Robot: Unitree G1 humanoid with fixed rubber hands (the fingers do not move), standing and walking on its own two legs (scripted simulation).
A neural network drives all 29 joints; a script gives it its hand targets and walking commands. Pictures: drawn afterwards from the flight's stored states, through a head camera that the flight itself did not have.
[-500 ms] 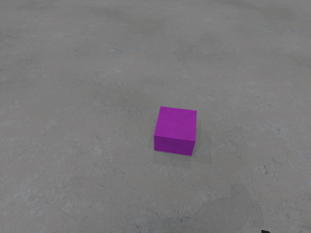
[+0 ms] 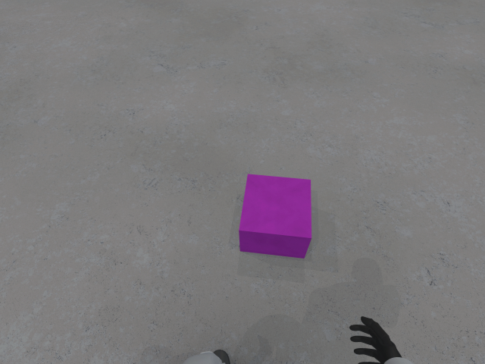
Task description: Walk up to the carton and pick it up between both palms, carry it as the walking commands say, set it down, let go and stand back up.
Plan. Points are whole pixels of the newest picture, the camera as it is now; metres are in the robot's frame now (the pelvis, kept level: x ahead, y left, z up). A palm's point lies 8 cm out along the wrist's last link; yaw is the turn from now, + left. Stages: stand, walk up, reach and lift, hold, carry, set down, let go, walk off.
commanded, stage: walk up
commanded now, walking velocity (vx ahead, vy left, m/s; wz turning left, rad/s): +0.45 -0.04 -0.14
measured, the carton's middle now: (275, 215) +0.79 -0.06 -0.67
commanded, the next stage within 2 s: none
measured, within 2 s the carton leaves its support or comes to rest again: neither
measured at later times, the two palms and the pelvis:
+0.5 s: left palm (174, 245) +0.36 +0.20 -0.11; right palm out of the picture +0.07 -0.23 -0.14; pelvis +0.19 -0.02 +0.00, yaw -2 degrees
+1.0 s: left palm (171, 288) +0.28 +0.19 -0.15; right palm (395, 279) +0.31 -0.27 -0.13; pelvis +0.26 -0.03 +0.01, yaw -1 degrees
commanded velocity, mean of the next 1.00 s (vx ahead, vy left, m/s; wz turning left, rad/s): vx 0.16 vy -0.04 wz -0.02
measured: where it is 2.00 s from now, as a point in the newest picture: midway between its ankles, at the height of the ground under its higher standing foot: (260, 332)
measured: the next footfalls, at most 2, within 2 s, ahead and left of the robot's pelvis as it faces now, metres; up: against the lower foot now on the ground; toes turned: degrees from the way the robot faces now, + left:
right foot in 0.50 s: +0.32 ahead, -0.14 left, +0.00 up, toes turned -10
left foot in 0.84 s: +0.31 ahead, +0.02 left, +0.00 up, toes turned +0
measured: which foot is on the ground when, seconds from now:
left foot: down 0.00-0.50, up 0.52-0.82, down 0.84-1.00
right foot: down 0.00-0.00, up 0.02-0.48, down 0.50-0.86, up 0.88-1.00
